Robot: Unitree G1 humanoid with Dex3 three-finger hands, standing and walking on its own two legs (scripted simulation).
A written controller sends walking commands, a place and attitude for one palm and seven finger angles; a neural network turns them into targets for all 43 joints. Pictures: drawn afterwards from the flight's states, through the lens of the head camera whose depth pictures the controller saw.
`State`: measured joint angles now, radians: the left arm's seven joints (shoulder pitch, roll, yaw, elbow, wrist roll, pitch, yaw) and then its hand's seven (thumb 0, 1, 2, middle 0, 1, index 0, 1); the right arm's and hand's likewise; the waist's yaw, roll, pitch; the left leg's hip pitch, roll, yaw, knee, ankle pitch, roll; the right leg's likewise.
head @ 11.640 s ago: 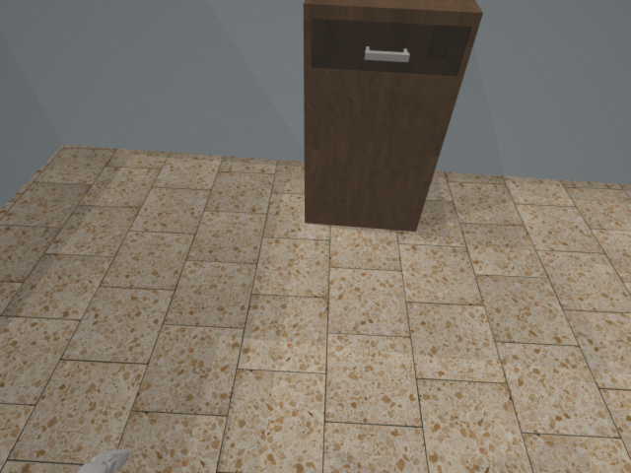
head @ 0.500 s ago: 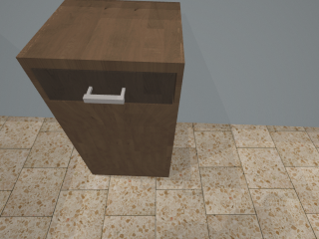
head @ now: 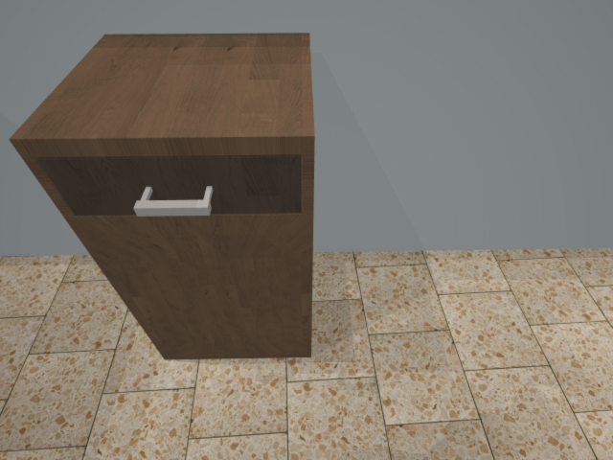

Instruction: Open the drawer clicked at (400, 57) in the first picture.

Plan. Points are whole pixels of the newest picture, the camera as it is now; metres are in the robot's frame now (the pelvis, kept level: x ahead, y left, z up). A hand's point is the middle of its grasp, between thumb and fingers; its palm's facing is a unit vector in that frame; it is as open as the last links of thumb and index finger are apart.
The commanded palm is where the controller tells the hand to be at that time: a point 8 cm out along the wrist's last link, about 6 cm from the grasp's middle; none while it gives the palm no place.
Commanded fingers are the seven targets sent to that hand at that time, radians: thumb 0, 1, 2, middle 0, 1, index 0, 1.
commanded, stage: come to a stop and stand still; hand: left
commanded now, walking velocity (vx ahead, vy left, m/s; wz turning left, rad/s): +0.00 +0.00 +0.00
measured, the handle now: (175, 199) +0.54 +0.27 +0.01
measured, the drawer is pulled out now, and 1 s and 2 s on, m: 0.00 0.00 0.00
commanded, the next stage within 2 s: look again from close up in 0.02 s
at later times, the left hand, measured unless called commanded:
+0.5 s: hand out of the picture +0.01 +0.23 -0.18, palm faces +0.05 -0.98 -0.18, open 7.3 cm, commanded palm none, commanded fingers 0.00 0.90 0.90 -0.20 -0.30 -0.20 -0.30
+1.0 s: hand (124, 360) +0.25 +0.26 -0.01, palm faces +0.03 -0.45 -0.89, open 7.9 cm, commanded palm +0.16 +0.29 -0.02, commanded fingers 0.00 0.53 0.74 -0.23 -0.54 -0.23 -0.54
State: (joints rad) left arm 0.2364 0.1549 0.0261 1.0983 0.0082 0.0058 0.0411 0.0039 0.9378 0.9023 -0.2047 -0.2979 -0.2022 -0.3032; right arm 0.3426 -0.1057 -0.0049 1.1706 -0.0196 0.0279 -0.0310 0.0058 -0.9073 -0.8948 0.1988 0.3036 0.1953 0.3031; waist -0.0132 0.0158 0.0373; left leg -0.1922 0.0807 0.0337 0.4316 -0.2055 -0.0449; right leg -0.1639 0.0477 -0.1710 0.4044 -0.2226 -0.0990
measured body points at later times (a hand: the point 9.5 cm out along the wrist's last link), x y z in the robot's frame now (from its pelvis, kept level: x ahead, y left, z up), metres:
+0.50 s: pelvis +0.01 +0.07 +0.00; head +0.00 +0.07 +0.45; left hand +0.01 +0.28 -0.16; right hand +0.00 -0.14 -0.17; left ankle +0.00 +0.15 -0.74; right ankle +0.01 -0.05 -0.74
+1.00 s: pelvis +0.00 +0.09 -0.02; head +0.01 +0.05 +0.43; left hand +0.24 +0.28 +0.04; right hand +0.16 -0.18 -0.12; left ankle +0.00 +0.15 -0.74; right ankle +0.01 -0.02 -0.74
